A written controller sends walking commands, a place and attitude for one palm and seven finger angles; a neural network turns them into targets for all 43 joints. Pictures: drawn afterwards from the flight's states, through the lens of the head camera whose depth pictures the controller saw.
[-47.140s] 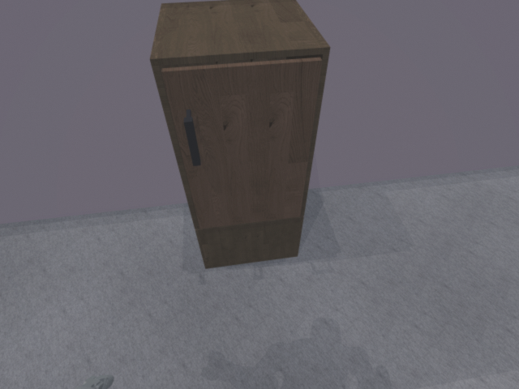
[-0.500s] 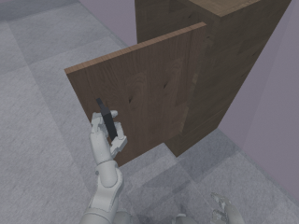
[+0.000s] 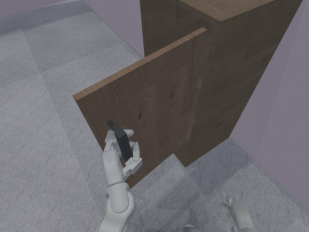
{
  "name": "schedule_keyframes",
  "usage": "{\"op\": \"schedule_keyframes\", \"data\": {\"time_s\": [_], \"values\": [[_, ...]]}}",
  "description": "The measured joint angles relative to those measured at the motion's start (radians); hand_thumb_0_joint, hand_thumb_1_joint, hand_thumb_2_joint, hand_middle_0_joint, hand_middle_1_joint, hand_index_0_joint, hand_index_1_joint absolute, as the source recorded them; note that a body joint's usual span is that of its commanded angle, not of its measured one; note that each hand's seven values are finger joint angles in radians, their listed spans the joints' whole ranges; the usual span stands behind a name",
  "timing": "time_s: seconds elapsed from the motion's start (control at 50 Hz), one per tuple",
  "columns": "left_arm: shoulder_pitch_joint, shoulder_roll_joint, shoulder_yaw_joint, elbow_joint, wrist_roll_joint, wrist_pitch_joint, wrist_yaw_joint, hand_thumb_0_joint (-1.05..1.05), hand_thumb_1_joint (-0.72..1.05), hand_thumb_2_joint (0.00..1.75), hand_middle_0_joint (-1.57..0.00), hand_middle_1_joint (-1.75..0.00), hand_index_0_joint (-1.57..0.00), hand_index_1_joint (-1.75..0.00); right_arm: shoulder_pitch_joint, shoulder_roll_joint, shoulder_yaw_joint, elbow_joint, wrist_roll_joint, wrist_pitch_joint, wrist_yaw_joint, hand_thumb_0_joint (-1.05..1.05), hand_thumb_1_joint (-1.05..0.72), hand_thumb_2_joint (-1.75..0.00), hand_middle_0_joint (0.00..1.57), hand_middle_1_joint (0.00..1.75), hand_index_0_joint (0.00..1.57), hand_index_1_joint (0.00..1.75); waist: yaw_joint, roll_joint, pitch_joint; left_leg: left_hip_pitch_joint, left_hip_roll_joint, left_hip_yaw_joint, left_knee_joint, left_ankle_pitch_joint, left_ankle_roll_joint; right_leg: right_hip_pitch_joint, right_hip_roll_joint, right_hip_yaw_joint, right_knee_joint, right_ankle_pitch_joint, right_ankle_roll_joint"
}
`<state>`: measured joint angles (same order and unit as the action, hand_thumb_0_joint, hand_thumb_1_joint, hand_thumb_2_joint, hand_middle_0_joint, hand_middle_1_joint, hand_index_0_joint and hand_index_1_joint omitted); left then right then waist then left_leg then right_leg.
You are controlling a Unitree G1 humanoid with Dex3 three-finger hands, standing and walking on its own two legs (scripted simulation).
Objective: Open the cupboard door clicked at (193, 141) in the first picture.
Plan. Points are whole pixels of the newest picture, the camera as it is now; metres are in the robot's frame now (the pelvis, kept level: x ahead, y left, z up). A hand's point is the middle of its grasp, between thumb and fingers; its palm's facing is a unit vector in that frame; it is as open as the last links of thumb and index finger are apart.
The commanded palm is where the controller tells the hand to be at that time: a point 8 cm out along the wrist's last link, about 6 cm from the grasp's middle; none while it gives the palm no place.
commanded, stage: open thumb and fingers to let go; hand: left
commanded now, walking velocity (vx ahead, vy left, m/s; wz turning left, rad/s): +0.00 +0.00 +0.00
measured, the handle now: (120, 142) +0.33 +0.11 +0.05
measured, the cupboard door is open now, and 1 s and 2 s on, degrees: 97 100 100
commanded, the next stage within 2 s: slide the hand sideways off the handle in 0.64 s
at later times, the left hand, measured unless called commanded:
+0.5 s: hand (130, 157) +0.30 +0.08 +0.04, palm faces +0.29 -0.96 -0.01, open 14.3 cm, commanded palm +0.25 +0.11 +0.04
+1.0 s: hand (131, 177) +0.25 +0.07 +0.04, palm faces -0.20 -0.98 +0.05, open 16.3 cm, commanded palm +0.24 +0.12 +0.04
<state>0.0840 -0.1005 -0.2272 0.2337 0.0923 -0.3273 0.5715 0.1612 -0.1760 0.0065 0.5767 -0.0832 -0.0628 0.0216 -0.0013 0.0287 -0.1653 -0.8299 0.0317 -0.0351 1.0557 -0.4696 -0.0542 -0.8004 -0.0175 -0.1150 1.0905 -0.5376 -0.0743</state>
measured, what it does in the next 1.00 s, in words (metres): shifts its weight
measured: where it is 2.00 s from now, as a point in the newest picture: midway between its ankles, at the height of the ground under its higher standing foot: outside the picture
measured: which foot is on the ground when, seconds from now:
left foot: down 0.00-1.00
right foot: down 0.00-1.00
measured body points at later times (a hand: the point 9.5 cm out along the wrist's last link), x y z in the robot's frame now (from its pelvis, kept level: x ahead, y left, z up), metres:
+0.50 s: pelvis +0.00 +0.02 +0.00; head +0.06 +0.01 +0.44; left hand +0.27 +0.13 +0.04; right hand +0.16 -0.20 -0.11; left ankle +0.03 +0.16 -0.66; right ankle +0.00 -0.07 -0.66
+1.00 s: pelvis -0.01 +0.05 -0.01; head +0.05 +0.03 +0.44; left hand +0.25 +0.12 +0.04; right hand +0.16 -0.18 -0.10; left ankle +0.03 +0.16 -0.66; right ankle +0.00 -0.07 -0.66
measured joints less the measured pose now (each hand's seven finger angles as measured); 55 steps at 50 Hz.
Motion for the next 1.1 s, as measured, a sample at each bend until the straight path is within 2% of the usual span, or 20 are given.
{"op": "schedule_keyframes", "data": {"time_s": [0.16, 0.3, 0.38, 0.5, 0.68, 0.76, 0.78, 0.8, 0.86, 0.9, 0.94, 0.98, 1.02, 1.06, 1.1], "values": [[0.057, 0.005, 0.002, -0.041, -0.005, -0.023, -0.023, 0.01, 0.25, 0.62, -0.35, -1.28, -0.37, -1.28, 0.023, -0.01, -0.004, -0.006, 0.002, 0.001, 0.0, 0.01, -0.9, -0.9, 0.2, 0.3, 0.2, 0.3, 0.002, 0.005, 0.003, -0.004, -0.005, -0.006, -0.003, 0.0, 0.003, 0.0, -0.004, -0.005, -0.006, -0.001, 0.002], [0.034, 0.004, -0.003, -0.035, 0.005, -0.047, -0.019, 0.01, -0.17, 0.44, -0.32, -1.23, -0.32, -1.23, 0.032, -0.02, -0.015, 0.004, 0.003, 0.004, -0.008, 0.01, -0.9, -0.9, 0.2, 0.3, 0.2, 0.3, -0.003, 0.004, 0.011, -0.034, -0.006, -0.001, 0.026, -0.011, 0.008, -0.027, -0.006, 0.001, 0.014, -0.005, 0.011], [0.021, 0.004, -0.007, -0.032, 0.008, -0.038, -0.012, 0.0, -0.34, 0.37, -0.3, -1.17, -0.3, -1.17, 0.041, -0.018, -0.018, 0.005, 0.005, 0.009, -0.009, 0.02, -0.9, -0.9, 0.2, 0.3, 0.2, 0.3, -0.004, 0.004, 0.008, -0.04, -0.007, 0.006, 0.034, -0.016, 0.016, -0.032, -0.007, 0.008, 0.015, -0.004, 0.019], [0.024, 0.009, -0.026, -0.033, 0.01, -0.01, -0.007, 0.0, -0.45, 0.32, -0.26, -0.98, -0.27, -0.98, 0.052, -0.006, -0.01, -0.004, 0.006, 0.01, -0.005, 0.02, -0.9, -0.9, 0.2, 0.3, 0.2, 0.3, -0.008, 0.006, 0.0, -0.029, -0.006, 0.017, 0.034, -0.021, 0.029, -0.019, -0.005, 0.018, 0.004, 0.002, 0.031], [0.022, 0.02, -0.072, -0.032, 0.021, 0.02, -0.007, -0.01, -0.49, 0.3, -0.22, -0.59, -0.25, -0.6, 0.035, 0.008, 0.005, -0.018, 0.008, 0.007, 0.008, 0.02, -0.9, -0.9, 0.2, 0.3, 0.2, 0.3, -0.013, 0.006, -0.002, -0.02, -0.003, 0.022, 0.044, -0.027, 0.041, -0.005, -0.003, 0.025, -0.003, 0.01, 0.042], [0.006, 0.02, -0.079, -0.029, 0.015, 0.037, -0.004, -0.01, -0.5, 0.3, -0.27, -0.51, -0.27, -0.55, 0.02, 0.008, 0.008, -0.02, 0.009, 0.007, 0.014, 0.02, -0.9, -0.9, 0.2, 0.3, 0.2, 0.3, -0.008, 0.008, 0.0, -0.023, -0.005, 0.023, 0.052, -0.027, 0.045, -0.007, -0.005, 0.025, 0.002, 0.011, 0.045], [0.008, 0.022, -0.076, -0.033, 0.019, 0.037, -0.02, -0.01, -0.5, 0.3, -0.28, -0.49, -0.27, -0.54, 0.018, 0.006, 0.011, -0.022, 0.011, 0.006, 0.016, 0.02, -0.9, -0.9, 0.2, 0.3, 0.2, 0.3, -0.01, 0.007, 0.003, -0.025, -0.008, 0.022, 0.054, -0.026, 0.046, -0.008, -0.007, 0.024, 0.005, 0.011, 0.046], [0.017, 0.032, -0.071, -0.044, 0.022, 0.028, -0.071, -0.01, -0.5, 0.3, -0.28, -0.47, -0.25, -0.53, 0.02, 0.004, 0.012, -0.032, 0.014, 0.006, 0.018, 0.01, -0.9, -0.9, 0.2, 0.3, 0.2, 0.3, -0.011, 0.006, 0.006, -0.03, -0.011, 0.021, 0.057, -0.025, 0.048, -0.012, -0.011, 0.023, 0.009, 0.01, 0.047], [0.04, 0.106, -0.069, -0.073, 0.005, -0.021, -0.282, -0.01, -0.49, 0.3, -0.24, -0.42, -0.19, -0.46, 0.038, -0.01, 0.009, -0.059, 0.027, 0.01, 0.012, 0.01, -0.9, -0.9, 0.21, 0.3, 0.2, 0.3, -0.004, 0.007, 0.012, -0.045, -0.018, 0.019, 0.071, -0.024, 0.053, -0.025, -0.018, 0.022, 0.024, 0.008, 0.05], [0.05, 0.149, -0.082, -0.093, -0.032, -0.041, -0.398, -0.01, -0.49, 0.3, -0.21, -0.39, -0.16, -0.42, 0.047, -0.022, 0.006, -0.073, 0.041, 0.01, 0.005, 0.01, -0.9, -0.9, 0.21, 0.3, 0.2, 0.3, -0.003, 0.016, 0.021, -0.049, -0.019, 0.019, 0.082, -0.027, 0.056, -0.027, -0.02, 0.021, 0.032, 0.006, 0.053], [0.058, 0.158, -0.093, -0.111, -0.079, -0.047, -0.466, -0.01, -0.5, 0.3, -0.2, -0.36, -0.15, -0.39, 0.052, -0.034, 0.005, -0.084, 0.056, 0.009, -0.003, 0.01, -0.9, -0.9, 0.21, 0.3, 0.2, 0.3, -0.004, 0.027, 0.034, -0.048, -0.019, 0.021, 0.089, -0.03, 0.06, -0.024, -0.019, 0.023, 0.035, 0.007, 0.057], [0.069, 0.137, -0.094, -0.124, -0.115, -0.038, -0.482, -0.01, -0.5, 0.3, -0.18, -0.35, -0.14, -0.36, 0.057, -0.041, 0.005, -0.094, 0.065, 0.01, -0.01, 0.01, -0.9, -0.9, 0.21, 0.3, 0.2, 0.3, -0.006, 0.031, 0.044, -0.044, -0.019, 0.028, 0.09, -0.03, 0.064, -0.023, -0.019, 0.03, 0.035, 0.01, 0.062], [0.08, 0.106, -0.092, -0.138, -0.123, -0.024, -0.462, -0.01, -0.5, 0.3, -0.17, -0.33, -0.14, -0.34, 0.065, -0.042, 0.005, -0.105, 0.067, 0.012, -0.011, 0.02, -0.9, -0.9, 0.2, 0.3, 0.2, 0.3, -0.007, 0.027, 0.046, -0.043, -0.02, 0.037, 0.087, -0.028, 0.068, -0.027, -0.021, 0.04, 0.036, 0.013, 0.065], [0.091, 0.08, -0.09, -0.153, -0.103, -0.016, -0.428, -0.01, -0.5, 0.29, -0.16, -0.32, -0.15, -0.33, 0.074, -0.039, 0.005, -0.117, 0.065, 0.015, -0.006, 0.02, -0.9, -0.9, 0.2, 0.3, 0.2, 0.3, -0.008, 0.019, 0.042, -0.048, -0.021, 0.045, 0.087, -0.027, 0.07, -0.037, -0.023, 0.048, 0.041, 0.013, 0.068], [0.103, 0.071, -0.094, -0.165, -0.066, -0.014, -0.397, -0.01, -0.5, 0.3, -0.16, -0.32, -0.15, -0.32, 0.083, -0.034, 0.006, -0.128, 0.061, 0.02, 0.001, 0.02, -0.9, -0.9, 0.2, 0.3, 0.2, 0.3, -0.01, 0.01, 0.034, -0.057, -0.021, 0.051, 0.091, -0.029, 0.071, -0.05, -0.024, 0.054, 0.049, 0.011, 0.069]]}}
